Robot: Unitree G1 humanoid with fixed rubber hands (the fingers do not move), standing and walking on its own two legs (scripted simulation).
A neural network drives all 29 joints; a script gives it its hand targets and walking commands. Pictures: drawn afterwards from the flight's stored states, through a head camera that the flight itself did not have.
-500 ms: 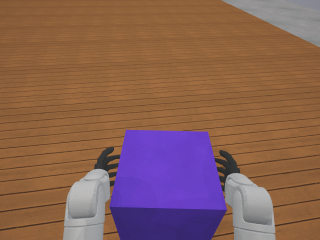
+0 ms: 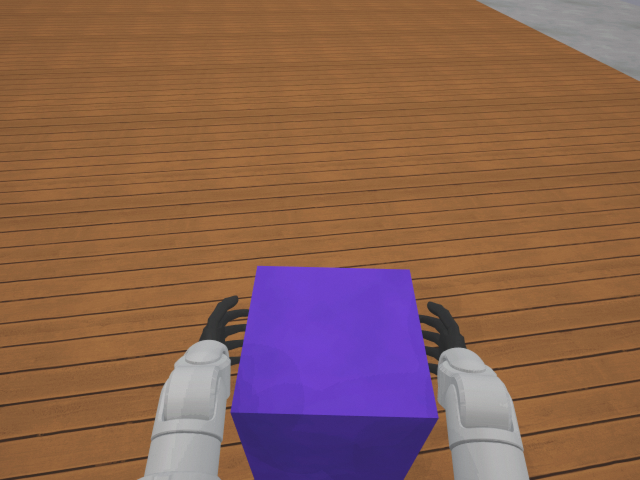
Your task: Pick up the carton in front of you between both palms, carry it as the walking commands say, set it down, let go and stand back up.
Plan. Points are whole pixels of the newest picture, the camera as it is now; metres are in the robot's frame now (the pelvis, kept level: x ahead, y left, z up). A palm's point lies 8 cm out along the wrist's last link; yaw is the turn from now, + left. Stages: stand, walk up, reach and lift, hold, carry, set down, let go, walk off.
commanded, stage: carry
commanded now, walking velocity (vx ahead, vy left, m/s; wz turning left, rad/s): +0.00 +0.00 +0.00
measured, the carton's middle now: (330, 379) +0.29 +0.00 -0.04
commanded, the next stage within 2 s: hold in 0.56 s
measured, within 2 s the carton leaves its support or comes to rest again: neither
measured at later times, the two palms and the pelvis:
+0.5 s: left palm (222, 347) +0.29 +0.14 +0.04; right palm (457, 355) +0.29 -0.16 +0.04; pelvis +0.00 -0.01 +0.00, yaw +0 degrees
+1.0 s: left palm (238, 349) +0.29 +0.12 +0.04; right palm (482, 385) +0.24 -0.18 +0.05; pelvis -0.02 +0.01 +0.01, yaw -8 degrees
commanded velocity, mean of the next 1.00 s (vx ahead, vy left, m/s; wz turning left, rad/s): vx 0.00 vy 0.00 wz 0.00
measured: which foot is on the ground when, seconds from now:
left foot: down 0.00-1.00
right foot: down 0.00-1.00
